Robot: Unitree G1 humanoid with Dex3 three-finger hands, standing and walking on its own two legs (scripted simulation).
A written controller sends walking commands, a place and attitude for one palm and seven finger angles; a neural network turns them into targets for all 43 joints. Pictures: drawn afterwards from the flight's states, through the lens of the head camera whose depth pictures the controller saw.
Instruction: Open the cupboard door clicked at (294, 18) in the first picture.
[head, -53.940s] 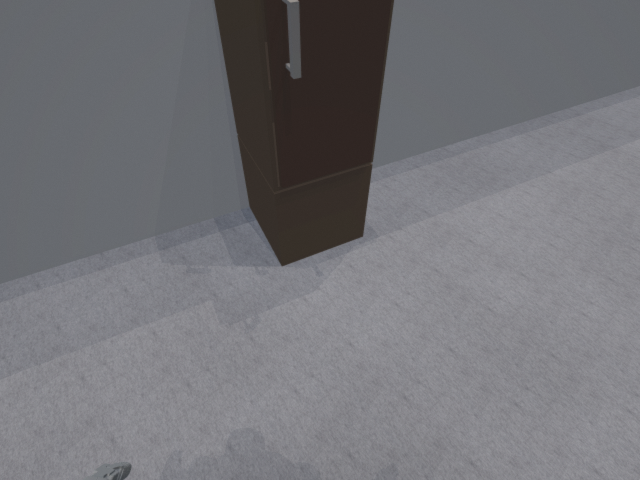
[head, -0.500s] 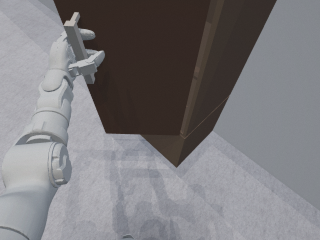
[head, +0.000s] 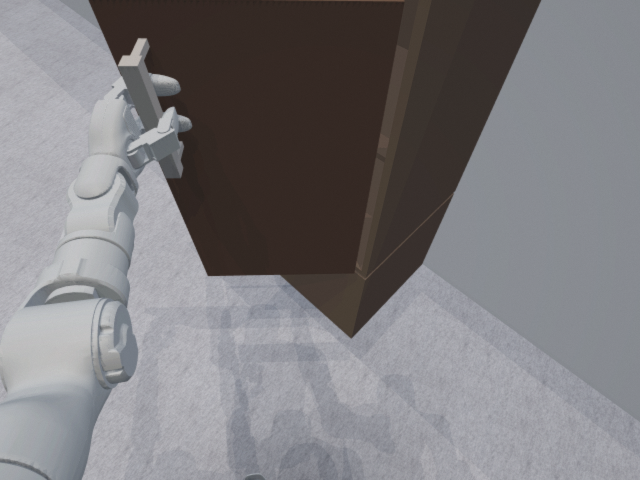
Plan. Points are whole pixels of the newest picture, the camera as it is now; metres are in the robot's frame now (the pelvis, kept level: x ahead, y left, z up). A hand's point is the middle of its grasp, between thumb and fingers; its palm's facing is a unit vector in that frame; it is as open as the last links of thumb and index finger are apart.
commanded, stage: pull the door open along its arc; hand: left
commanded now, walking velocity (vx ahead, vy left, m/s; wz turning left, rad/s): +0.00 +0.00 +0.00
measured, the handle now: (159, 114) +0.55 +0.17 +0.15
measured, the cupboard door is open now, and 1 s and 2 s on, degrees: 46 94 89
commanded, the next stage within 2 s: open thumb and fingers to let go in 0.88 s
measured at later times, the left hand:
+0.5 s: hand (208, 218) +0.37 +0.09 +0.16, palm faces +0.25 -0.97 +0.07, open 5.7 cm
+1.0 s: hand (291, 283) +0.29 +0.01 +0.15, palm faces +0.25 -0.97 +0.00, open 5.8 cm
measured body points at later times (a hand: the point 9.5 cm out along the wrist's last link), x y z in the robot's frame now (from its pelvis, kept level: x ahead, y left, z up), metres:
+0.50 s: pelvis +0.00 -0.01 +0.01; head -0.01 -0.03 +0.46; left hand +0.35 +0.14 +0.15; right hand +0.18 -0.23 -0.08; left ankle +0.03 +0.10 -0.71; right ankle -0.05 -0.09 -0.71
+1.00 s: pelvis +0.00 -0.04 +0.02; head -0.04 -0.07 +0.47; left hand +0.27 +0.06 +0.16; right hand +0.18 -0.24 -0.08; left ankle +0.03 +0.10 -0.71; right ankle -0.05 -0.09 -0.71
